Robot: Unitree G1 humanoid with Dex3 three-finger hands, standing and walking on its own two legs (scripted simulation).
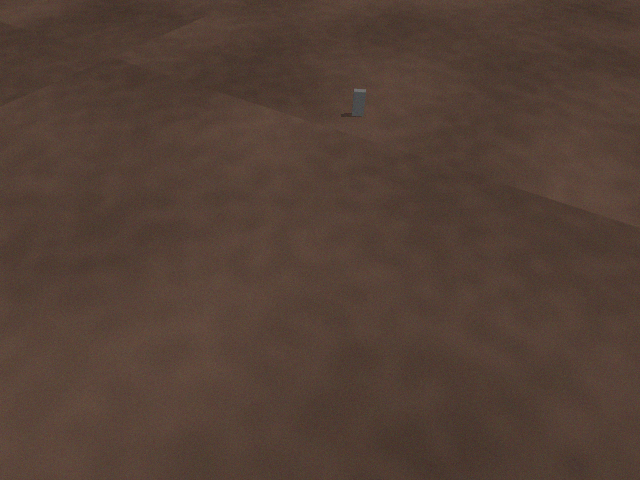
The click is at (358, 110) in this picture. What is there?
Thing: carton on end
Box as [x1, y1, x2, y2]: [352, 89, 365, 115]
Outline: 354,89 352,115 362,115 365,89
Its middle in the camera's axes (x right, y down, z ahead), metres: +0.25 -0.85 +2.37
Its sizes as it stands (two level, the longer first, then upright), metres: 0.072 0.037 0.157
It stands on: the floor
